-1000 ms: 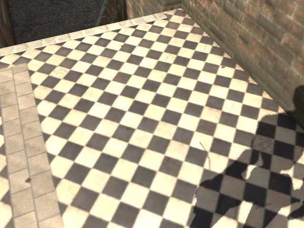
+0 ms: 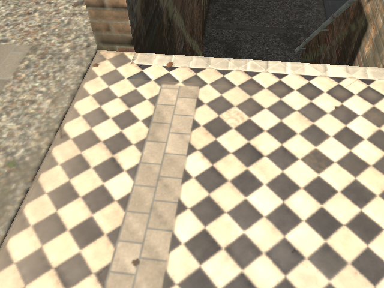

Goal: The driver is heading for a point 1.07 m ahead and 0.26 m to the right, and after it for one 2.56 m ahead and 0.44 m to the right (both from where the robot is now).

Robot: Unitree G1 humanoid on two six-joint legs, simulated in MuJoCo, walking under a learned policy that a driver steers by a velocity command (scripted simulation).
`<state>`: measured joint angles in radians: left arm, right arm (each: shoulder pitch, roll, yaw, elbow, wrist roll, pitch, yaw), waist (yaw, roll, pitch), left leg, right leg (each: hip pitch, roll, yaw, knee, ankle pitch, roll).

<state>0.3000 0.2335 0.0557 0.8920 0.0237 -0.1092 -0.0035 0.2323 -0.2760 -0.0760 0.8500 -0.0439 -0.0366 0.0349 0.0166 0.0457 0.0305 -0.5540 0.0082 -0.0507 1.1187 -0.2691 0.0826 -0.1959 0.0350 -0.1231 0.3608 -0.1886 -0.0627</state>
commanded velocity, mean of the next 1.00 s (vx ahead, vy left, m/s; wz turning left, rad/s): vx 0.50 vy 0.00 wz -0.39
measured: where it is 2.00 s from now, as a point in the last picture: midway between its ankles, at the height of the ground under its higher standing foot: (275, 180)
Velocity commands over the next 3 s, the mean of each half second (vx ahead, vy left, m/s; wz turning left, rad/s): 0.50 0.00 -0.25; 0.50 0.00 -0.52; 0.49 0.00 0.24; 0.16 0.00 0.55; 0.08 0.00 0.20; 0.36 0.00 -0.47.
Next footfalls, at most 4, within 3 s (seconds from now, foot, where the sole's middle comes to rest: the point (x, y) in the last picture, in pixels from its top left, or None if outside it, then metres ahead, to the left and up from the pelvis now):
0.26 left None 0.29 0.11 -0.78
0.78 right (257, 279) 0.51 -0.16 -0.78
1.36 left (254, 192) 0.86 -0.18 -0.78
1.86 right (295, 157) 1.03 -0.37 -0.78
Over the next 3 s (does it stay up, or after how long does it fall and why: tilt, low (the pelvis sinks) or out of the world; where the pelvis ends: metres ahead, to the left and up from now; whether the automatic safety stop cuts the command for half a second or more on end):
stays up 1.08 -0.35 -0.01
